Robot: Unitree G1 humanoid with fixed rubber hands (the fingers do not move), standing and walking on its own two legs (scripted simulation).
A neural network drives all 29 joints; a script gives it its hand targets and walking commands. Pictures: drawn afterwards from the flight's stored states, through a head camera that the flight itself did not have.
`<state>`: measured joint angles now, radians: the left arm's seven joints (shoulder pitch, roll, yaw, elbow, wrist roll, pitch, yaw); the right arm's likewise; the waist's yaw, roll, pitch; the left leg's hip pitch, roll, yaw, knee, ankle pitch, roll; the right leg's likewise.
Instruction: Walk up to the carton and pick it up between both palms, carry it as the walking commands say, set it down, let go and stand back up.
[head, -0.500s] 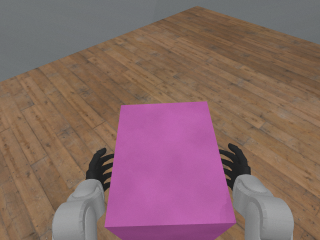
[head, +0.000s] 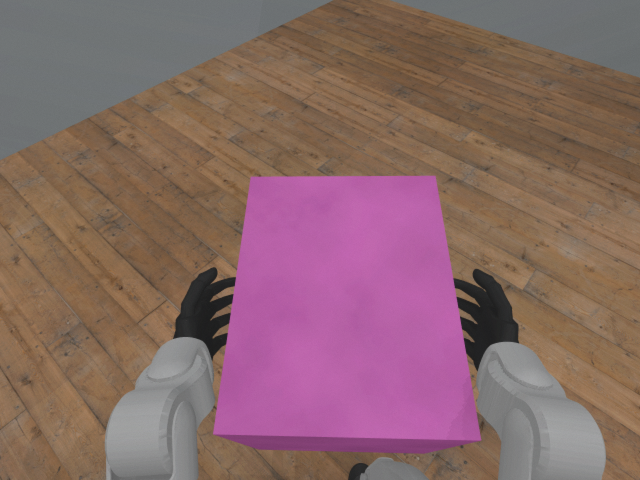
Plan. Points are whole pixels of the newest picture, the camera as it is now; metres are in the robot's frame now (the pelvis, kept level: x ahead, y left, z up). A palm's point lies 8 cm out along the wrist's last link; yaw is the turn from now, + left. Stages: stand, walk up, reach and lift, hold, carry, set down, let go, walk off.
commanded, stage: carry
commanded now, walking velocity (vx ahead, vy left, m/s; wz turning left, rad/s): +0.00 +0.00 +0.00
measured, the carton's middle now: (341, 321) +0.30 -0.03 +0.03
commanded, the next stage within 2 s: none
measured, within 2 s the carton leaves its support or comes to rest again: neither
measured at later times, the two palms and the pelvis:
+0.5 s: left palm (154, 229) +0.39 +0.18 +0.12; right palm (410, 220) +0.38 -0.12 +0.12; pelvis +0.15 +0.03 +0.02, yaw +0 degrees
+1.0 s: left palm (155, 187) +0.50 +0.21 +0.08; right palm (365, 183) +0.50 -0.09 +0.07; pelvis +0.24 +0.07 +0.02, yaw -1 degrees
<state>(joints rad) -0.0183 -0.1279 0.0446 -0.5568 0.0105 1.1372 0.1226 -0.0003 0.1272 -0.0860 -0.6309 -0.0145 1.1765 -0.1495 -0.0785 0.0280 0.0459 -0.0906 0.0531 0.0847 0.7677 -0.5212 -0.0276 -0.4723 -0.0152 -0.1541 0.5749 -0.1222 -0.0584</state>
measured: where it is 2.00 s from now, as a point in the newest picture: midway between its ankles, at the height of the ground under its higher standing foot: outside the picture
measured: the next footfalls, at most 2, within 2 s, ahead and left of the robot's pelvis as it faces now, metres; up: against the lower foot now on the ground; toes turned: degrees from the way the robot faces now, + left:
left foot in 0.10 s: -0.01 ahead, +0.11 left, +0.00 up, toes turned +3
left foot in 0.70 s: +0.23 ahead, +0.16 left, +0.01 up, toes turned +1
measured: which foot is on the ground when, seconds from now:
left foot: up 0.00-0.08, down 0.10-0.54, up 0.56-0.68, down 0.70-1.00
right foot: down 0.00-1.00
